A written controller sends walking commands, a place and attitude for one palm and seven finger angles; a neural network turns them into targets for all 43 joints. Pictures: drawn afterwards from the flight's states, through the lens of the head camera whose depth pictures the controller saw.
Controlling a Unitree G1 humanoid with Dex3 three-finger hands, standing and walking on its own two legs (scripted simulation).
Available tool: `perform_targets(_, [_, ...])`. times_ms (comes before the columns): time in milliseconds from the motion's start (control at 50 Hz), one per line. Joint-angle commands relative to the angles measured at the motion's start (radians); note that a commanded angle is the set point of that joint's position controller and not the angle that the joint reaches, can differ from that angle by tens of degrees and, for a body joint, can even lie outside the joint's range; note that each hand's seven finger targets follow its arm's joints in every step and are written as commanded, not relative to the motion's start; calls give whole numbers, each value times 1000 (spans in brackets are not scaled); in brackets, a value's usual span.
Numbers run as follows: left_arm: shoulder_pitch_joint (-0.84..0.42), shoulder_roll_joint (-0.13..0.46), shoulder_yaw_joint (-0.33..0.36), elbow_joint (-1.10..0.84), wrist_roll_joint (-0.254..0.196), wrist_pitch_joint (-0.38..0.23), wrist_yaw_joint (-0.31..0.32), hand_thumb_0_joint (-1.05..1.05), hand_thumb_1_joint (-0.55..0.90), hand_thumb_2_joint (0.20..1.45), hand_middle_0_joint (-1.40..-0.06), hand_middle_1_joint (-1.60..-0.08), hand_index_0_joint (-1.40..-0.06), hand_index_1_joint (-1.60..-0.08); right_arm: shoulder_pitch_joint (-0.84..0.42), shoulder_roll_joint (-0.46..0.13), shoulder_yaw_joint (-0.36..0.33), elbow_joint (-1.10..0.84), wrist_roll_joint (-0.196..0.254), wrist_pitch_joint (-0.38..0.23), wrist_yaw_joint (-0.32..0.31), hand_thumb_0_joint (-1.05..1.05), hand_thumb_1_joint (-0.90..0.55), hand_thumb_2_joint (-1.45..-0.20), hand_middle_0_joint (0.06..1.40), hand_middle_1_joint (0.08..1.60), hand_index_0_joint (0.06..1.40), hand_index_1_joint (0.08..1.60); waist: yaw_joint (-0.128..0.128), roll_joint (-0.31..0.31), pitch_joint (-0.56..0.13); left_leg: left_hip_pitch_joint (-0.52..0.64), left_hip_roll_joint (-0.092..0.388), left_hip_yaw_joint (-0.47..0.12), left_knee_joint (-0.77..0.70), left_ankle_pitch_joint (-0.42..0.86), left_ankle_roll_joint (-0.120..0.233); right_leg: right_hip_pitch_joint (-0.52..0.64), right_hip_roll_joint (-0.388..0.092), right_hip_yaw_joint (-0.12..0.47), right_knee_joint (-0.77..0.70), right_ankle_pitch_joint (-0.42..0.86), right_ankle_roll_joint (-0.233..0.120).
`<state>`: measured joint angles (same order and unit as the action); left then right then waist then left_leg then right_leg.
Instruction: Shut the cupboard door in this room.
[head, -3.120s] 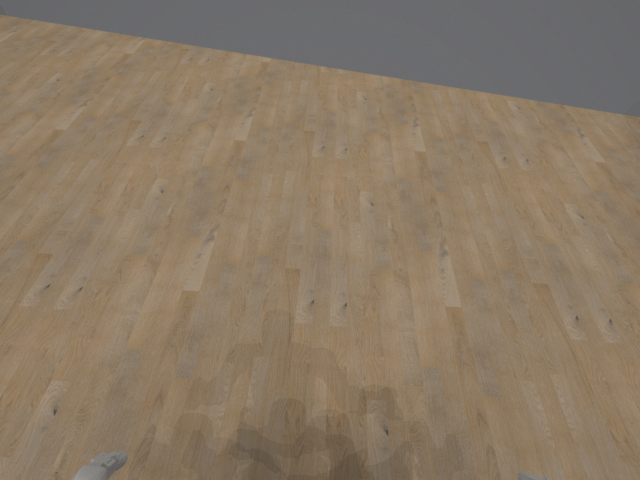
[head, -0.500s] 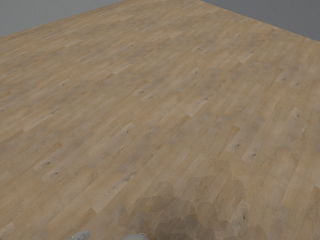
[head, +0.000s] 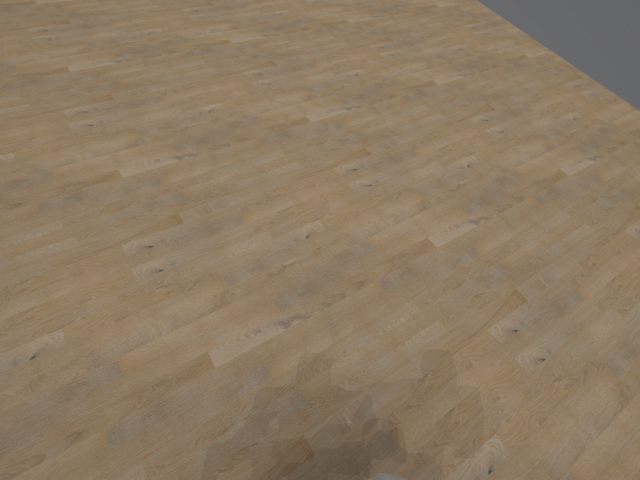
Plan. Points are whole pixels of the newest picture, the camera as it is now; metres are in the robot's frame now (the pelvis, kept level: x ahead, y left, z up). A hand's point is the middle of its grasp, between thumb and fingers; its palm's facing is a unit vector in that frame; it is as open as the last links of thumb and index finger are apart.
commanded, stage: turn or walk to find it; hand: left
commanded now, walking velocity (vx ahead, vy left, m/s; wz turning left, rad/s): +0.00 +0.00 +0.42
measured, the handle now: out of the picture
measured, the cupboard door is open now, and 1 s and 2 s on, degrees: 75 75 75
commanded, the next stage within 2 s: none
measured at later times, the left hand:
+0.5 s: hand out of the picture +0.02 +0.17 -0.14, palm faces +0.23 -0.93 -0.28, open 7.4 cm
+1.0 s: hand out of the picture -0.16 +0.20 -0.18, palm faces +0.48 -0.85 -0.22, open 7.4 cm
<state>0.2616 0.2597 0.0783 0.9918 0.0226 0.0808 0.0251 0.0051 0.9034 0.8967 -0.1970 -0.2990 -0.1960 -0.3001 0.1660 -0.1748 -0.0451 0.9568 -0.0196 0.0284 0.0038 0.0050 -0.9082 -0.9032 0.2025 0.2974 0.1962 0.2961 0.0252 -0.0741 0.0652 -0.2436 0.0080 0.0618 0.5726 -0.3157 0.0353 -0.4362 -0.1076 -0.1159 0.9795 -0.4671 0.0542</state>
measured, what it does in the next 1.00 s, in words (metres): steps on the spot, turning left: right foot, then left foot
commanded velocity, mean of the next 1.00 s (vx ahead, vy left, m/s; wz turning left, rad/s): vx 0.00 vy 0.00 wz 0.42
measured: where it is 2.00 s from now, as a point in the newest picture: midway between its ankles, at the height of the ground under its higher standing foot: outside the picture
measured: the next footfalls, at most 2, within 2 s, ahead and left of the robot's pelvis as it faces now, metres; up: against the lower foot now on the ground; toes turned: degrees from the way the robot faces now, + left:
right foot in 0.38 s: +0.02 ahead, -0.13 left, +0.00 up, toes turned +5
left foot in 0.86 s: -0.09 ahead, +0.09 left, +0.00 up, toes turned +28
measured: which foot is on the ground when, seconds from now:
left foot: down 0.00-0.38, up 0.40-0.84, down 0.86-1.00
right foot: up 0.00-0.36, down 0.38-0.86, up 0.88-1.00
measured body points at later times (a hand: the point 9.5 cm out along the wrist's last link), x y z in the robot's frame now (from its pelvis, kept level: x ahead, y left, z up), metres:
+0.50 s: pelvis -0.04 -0.04 +0.01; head -0.02 -0.07 +0.45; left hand +0.00 +0.21 -0.12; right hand +0.04 -0.29 -0.16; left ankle -0.05 +0.09 -0.67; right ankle -0.02 -0.13 -0.73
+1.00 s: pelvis -0.09 -0.01 +0.00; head -0.08 +0.04 +0.45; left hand -0.19 +0.24 -0.16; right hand +0.10 -0.19 -0.12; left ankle -0.13 +0.07 -0.73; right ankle -0.04 -0.15 -0.67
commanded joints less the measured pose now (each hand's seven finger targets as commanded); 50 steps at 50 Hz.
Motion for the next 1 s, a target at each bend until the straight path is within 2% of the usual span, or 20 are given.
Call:
perform_targets(0, [-33, 56, 11, -85, 0, -42, -16, 0, 900, 900, -200, -300, -200, -300, 22, -207, -39, -52, 1, -22, -30, 0, -900, -900, 200, 300, 200, 300, -28, 227, -56, 98, 218, -228, -260, 459, 98, -117, -2, 85, 150, 86, 21])
perform_targets(200, [-98, 35, 1, -127, -8, -41, -4, 0, 900, 900, -200, -300, -200, -300, 73, -218, -53, -55, -7, -12, -23, 0, -900, -900, 200, 300, 200, 300, -61, 221, -55, 83, 224, -352, -261, 374, 143, -11, 35, 92, -113, 23, 30])
perform_targets(280, [-51, 28, -1, -127, -16, -53, -1, 0, 900, 900, -200, -300, -200, -300, 51, -225, -60, -67, -10, -5, -17, 0, -900, -900, 200, 300, 200, 300, -38, 223, -95, 29, 196, -398, -219, 391, 131, 133, 76, 81, -313, 64, 9])
perform_targets(320, [13, 39, 2, -114, -15, -63, 3, 0, 900, 900, -200, -300, -200, -300, 27, -218, -61, -76, -2, -3, -13, 0, -900, -900, 200, 300, 200, 300, -3, 197, -124, -49, 147, -368, -156, 316, 83, 282, 74, 70, -520, 220, 4])
perform_targets(340, [31, 75, 11, -113, -9, -74, 7, 0, 900, 900, -200, -300, -200, -300, 39, -182, -59, -79, 6, -4, -8, 0, -900, -900, 200, 300, 200, 300, 5, 105, -140, -149, 94, -325, -80, 218, 33, 406, 4, 131, -631, 268, -13])
perform_targets(360, [47, 168, 28, -116, 7, -85, 16, 0, 900, 900, -200, -300, -200, -300, 53, -119, -49, -95, 13, -4, -2, 0, -900, -900, 200, 300, 200, 300, 14, -162, -148, -335, -37, -173, 126, -38, -40, 519, -236, 379, -706, 296, -93])
perform_targets(380, [34, 202, 29, -135, 3, -80, 16, 0, 900, 900, -200, -300, -200, -300, 24, -138, -57, -116, 2, 1, -6, 0, -900, -900, 200, 300, 200, 300, 25, -213, -113, -345, -65, -121, 335, -254, -61, 379, -383, 468, -725, 376, -194])
perform_targets(400, [-14, 166, 24, -147, 0, -79, 17, 0, 900, 900, -200, -300, -200, -300, 19, -163, -65, -101, -4, 15, -2, 0, -900, -900, 200, 300, 200, 300, 7, -128, -86, -320, -32, -161, 480, -212, -58, 282, -341, 388, -736, 303, -213])
perform_targets(420, [-76, 132, 20, -157, -2, -82, 19, 0, 900, 900, -200, -300, -200, -300, 42, -163, -67, -73, -8, 26, 3, 0, -900, -900, 200, 300, 200, 300, -25, -155, -42, -321, -13, -165, 551, -159, -61, 218, -287, 338, -758, 233, -194])
perform_targets(460, [-133, 89, 1, -169, -6, -84, 14, 0, 900, 900, -200, -300, -200, -300, 88, -146, -68, -33, -7, 34, 14, 0, -900, -900, 200, 300, 200, 300, -65, -51, 8, -307, 5, -130, 636, -56, -74, 174, -205, 216, -730, 261, -155])
perform_targets(500, [-105, 79, -3, -161, -4, -93, 12, 0, 900, 900, -200, -300, -200, -300, 108, -127, -61, -17, -6, 34, 16, 0, -900, -900, 200, 300, 200, 300, -57, -51, -3, -309, 9, -103, 643, -11, -92, 214, -179, 145, -713, 317, -149])
perform_targets(700, [42, 135, 18, -90, 11, -87, 12, 0, 900, 900, -200, -300, -200, -300, -22, -105, -35, -43, 5, 22, 10, 0, -900, -900, 200, 300, 200, 300, 25, -99, -68, -218, 35, -20, 275, -154, -105, 366, -256, 112, -622, 576, -207])
perform_targets(760, [27, 151, 25, -79, 11, -82, 11, 0, 900, 900, -200, -300, -200, -300, 4, -103, -29, -42, 13, 11, 6, 0, -900, -900, 200, 300, 200, 300, 13, -122, -98, -115, 24, 12, 127, -143, -89, 352, -269, 90, -560, 641, -194])
perform_targets(800, [5, 149, 24, -76, 3, -75, 7, 0, 900, 900, -200, -300, -200, -300, 63, -113, -29, -25, 10, 2, 4, 0, -900, -900, 200, 300, 200, 300, -24, -92, -120, 21, 14, 33, -59, 27, -77, 284, -236, 20, -483, 571, -131])
perform_targets(820, [1, 130, 20, -79, -6, -68, 4, 0, 900, 900, -200, -300, -200, -300, 99, -145, -36, -17, 8, -6, 5, 0, -900, -900, 200, 300, 200, 300, -51, 11, -140, 135, 44, -7, -171, 150, -62, 201, -200, -25, -383, 477, -83])
perform_targets(840, [12, 72, 13, -105, -14, -61, -1, 0, 900, 900, -200, -300, -200, -300, 126, -239, -55, -22, -1, -17, 0, 0, -900, -900, 200, 300, 200, 300, -64, 279, -152, 241, 259, -300, -246, 353, 24, -13, -76, -78, -187, 158, -10])
perform_targets(860, [-50, 36, -8, -139, -6, -53, -2, 0, 900, 900, -200, -300, -200, -300, 153, -299, -67, -22, 2, -9, -6, 0, -900, -900, 200, 300, 200, 300, -84, 393, -117, 201, 386, -408, -271, 559, 113, -109, -11, -24, -23, -161, 18])
perform_targets(880, [-71, 55, -3, -137, -3, -42, -2, 0, 900, 900, -200, -300, -200, -300, 137, -291, -67, -19, -4, -5, -13, 0, -900, -900, 200, 300, 200, 300, -83, 284, -95, 135, 400, -370, -272, 488, 155, -99, -24, 47, 76, -134, 6])
perform_targets(900, [-86, 49, 2, -118, 3, -34, 0, 0, 900, 900, -200, -300, -200, -300, 107, -254, -57, -17, -4, -13, -24, 0, -900, -900, 200, 300, 200, 300, -75, 340, -76, 94, 325, -333, -284, 459, 122, -111, -31, 90, 98, -72, 9])
perform_targets(980, [-33, 64, 11, -74, -1, -40, -17, 0, 900, 900, -200, -300, -200, -300, 15, -211, -37, -56, 2, -23, -29, 0, -900, -900, 200, 300, 200, 300, -27, 218, -60, 105, 215, -233, -273, 441, 88, -108, -8, 90, 161, 97, 24])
